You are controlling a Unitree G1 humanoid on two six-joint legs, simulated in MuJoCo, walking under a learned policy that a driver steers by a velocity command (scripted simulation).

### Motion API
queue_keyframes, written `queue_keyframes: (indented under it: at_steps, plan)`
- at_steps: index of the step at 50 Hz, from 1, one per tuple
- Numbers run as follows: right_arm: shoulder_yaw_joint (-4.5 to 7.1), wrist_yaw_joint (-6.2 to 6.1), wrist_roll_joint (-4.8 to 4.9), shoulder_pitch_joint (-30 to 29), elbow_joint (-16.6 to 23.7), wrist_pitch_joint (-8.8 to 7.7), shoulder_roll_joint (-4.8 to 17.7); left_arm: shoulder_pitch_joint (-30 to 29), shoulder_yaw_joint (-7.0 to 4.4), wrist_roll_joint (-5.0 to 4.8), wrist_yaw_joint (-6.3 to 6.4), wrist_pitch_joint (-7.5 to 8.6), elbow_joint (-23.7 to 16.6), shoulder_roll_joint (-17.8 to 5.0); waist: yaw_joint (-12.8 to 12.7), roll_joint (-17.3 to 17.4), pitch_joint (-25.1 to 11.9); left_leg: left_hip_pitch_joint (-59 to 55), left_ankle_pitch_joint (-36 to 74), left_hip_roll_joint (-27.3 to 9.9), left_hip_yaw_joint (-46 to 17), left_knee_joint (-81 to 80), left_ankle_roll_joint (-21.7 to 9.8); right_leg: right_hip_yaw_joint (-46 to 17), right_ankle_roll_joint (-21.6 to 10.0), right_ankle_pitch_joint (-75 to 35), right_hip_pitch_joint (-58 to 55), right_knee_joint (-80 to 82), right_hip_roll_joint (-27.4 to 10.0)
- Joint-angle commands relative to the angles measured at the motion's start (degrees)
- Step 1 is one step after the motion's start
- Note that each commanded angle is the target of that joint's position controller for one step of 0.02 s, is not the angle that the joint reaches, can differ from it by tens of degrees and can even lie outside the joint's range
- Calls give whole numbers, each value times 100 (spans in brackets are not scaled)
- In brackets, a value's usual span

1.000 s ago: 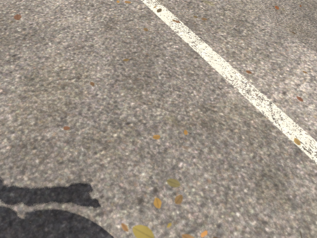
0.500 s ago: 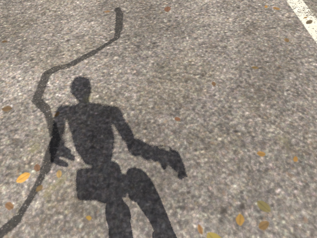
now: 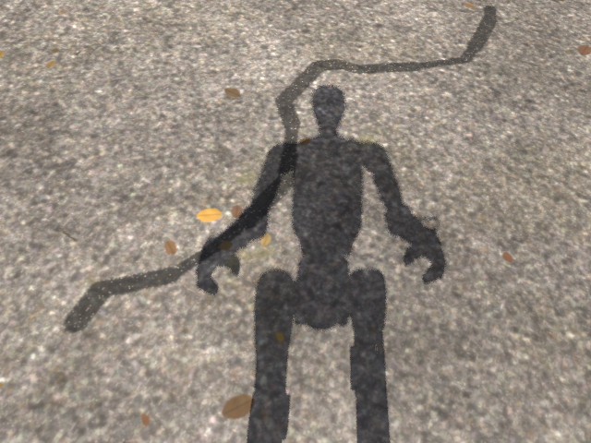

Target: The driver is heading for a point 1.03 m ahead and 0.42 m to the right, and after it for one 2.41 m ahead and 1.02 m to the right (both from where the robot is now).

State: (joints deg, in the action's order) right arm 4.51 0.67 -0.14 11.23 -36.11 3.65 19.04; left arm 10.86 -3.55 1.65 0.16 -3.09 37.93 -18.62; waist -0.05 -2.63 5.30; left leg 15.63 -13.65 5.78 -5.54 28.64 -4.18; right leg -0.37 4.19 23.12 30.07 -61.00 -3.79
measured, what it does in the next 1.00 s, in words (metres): walks ahead, turning right: right foot, then left foot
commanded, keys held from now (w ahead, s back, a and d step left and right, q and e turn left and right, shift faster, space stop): e+shift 0.12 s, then w+e+shift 0.88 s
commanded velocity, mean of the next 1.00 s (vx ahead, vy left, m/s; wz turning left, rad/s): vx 0.65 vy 0.00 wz -0.53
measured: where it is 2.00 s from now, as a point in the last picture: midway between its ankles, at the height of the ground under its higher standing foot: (561, 207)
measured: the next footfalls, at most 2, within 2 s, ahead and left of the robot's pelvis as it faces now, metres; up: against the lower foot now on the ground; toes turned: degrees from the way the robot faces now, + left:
right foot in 0.34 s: +0.07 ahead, -0.10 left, +0.00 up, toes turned -2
left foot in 0.74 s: +0.53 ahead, -0.02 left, +0.00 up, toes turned -26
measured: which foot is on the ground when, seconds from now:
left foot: down 0.00-0.32, up 0.34-0.72, down 0.74-1.00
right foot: up 0.00-0.32, down 0.34-0.76, up 0.78-1.00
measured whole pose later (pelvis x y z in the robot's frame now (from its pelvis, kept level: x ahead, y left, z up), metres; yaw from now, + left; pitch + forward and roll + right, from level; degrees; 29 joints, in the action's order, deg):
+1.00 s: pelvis +0.50 -0.15 -0.01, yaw -36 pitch +2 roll +4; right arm 3.7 -0.5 -1.7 23.5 -47.7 -5.8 19.8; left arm 5.3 -3.8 1.8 -4.3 -0.2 39.2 -21.1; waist 2.5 -2.9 -0.2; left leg 2.3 -17.5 0.7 10.5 19.2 0.7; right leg 0.9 -5.3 10.7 43.5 -70.2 -3.8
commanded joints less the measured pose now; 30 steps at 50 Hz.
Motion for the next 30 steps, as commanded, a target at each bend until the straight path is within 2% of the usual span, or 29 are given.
queue_keyframes:
  at_steps: [1, 3, 6, 7, 8, 9, 11, 13, 14, 15, 16, 17, 18, 19, 20, 21, 23, 24, 27, 30]
  plan:
    - [251, -11, -30, 59, 269, -102, 932, 77, -98, -31, 18, 34, -287, -450, 56, 802, -914, -1045, 2409, -1285, -1450, -718, -827, -74, -24, -196, 435, 307, 145]
    - [161, -27, -69, 169, 192, -130, 761, 139, -68, -67, 36, 14, -181, -408, 145, 968, -970, -1052, 2524, -1361, -1413, -727, -858, -5, -95, -228, 248, 599, 143]
    - [-6, -47, -144, 181, 36, -179, 473, 51, 5, -95, 23, 9, -110, -265, 200, 984, -944, -748, 2523, -1412, -1236, -775, -794, 73, -273, -258, -438, 1185, 134]
    - [-34, -41, -167, 387, -73, -192, 454, 118, 33, -53, -28, 26, -55, -239, 282, 994, -1097, -713, 1003, -1411, -1308, -1069, -810, 207, -336, -238, -695, 1362, 184]
    - [-13, -9, -217, 483, -130, -203, 591, 49, 16, -42, -88, 32, -41, -308, 370, 1133, -966, -589, -894, -1440, -1508, -1372, -838, 258, -430, -186, -733, 1472, 233]
    - [3, 18, -264, 458, -158, -224, 715, -108, -11, -69, -153, 35, -71, -407, 411, 1269, -679, -423, -2142, -1550, -1752, -1629, -860, 252, -518, -88, -632, 1566, 291]
    - [17, 9, -288, 416, -216, -305, 812, -244, -23, -132, -254, 88, -99, -474, 373, 1124, -196, -352, -2843, -1847, -2000, -1857, -883, 153, -715, 110, -417, 1782, 323]
    - [35, -55, -242, 245, -252, -431, 841, 60, 8, -137, -294, 194, 13, -380, 142, 848, -54, -354, -2664, -1984, -1757, -1872, -794, 131, -961, 198, -668, 2192, 320]
    - [32, -74, -210, 15, -228, -484, 825, 389, 21, -141, -295, 249, 142, -306, -86, 736, -40, -119, -2531, -1912, -1436, -1790, -687, 259, -1084, 79, -1182, 2619, 339]
    - [26, -81, -177, -256, -187, -514, 786, 899, 23, -145, -280, 306, 353, -235, -393, 570, -62, 359, -2498, -1730, -1010, -1479, -566, 457, -1182, -198, -2029, 3218, 447]
    - [-14, -96, -213, -472, -140, -541, 609, 1630, -39, -127, -244, 375, 681, -360, -708, 129, -90, 1043, -2310, -1344, -471, -543, -417, 212, -1258, 108, -2986, 3584, 567]
    - [-141, -83, -272, -798, 17, -603, 181, 2484, -164, -76, -191, 470, 908, -781, -1063, -1133, -209, 1901, -1332, -582, 600, 1745, -128, -1765, -1523, 1422, -3684, 4517, -538]
    - [-231, -10, -255, -1067, 421, -710, 62, 2226, -204, -63, -250, 524, 700, -1120, -772, -1308, 107, 3672, -1312, 66, 509, 2654, 128, -4580, -2022, 2576, -3915, 5404, -1368]
    - [-226, 39, -337, -1037, 405, -796, 190, 1789, -239, -87, -259, 520, 575, -1045, -538, -721, 330, 4001, -991, -340, 39, 3159, 186, -4842, -2247, 2707, -3650, 5522, -1517]
    - [-193, 92, -316, -1068, 314, -861, 381, 1565, -231, -124, -246, 552, 494, -891, -446, -202, 330, 3891, -442, -572, -25, 3263, 277, -4219, -2172, 2059, -3513, 5315, -1265]
    - [-190, 118, -321, -966, 222, -883, 422, 1576, -242, -138, -209, 577, 517, -851, -390, 3, 175, 3653, -181, -680, 41, 3158, 381, -3603, -2043, 1433, -3463, 5251, -973]
    - [-222, 177, -374, -910, 146, -795, 396, 1723, -185, -173, -138, 631, 628, -652, -356, -101, 34, 3221, 83, -758, 173, 2856, 550, -2959, -1841, 651, -3243, 5386, -568]
    - [-255, 194, -360, -1013, 169, -736, 322, 1860, -170, -191, -121, 654, 709, -579, -384, -149, 57, 3176, 229, -725, 265, 2776, 609, -2796, -1828, 230, -3153, 5415, -436]
    - [-343, 200, -297, -1566, 372, -660, 211, 2133, -224, -197, -85, 668, 854, -619, -521, -140, 94, 3243, 476, -596, 507, 2282, 722, -2553, -1859, -950, -3016, 5346, -212]
    - [-451, 230, -248, -2254, 632, -700, 62, 2279, -256, -179, -57, 661, 947, -630, -748, -282, 95, 2894, 758, -420, 689, 1431, 764, -2461, -1817, -2010, -2811, 5174, -66]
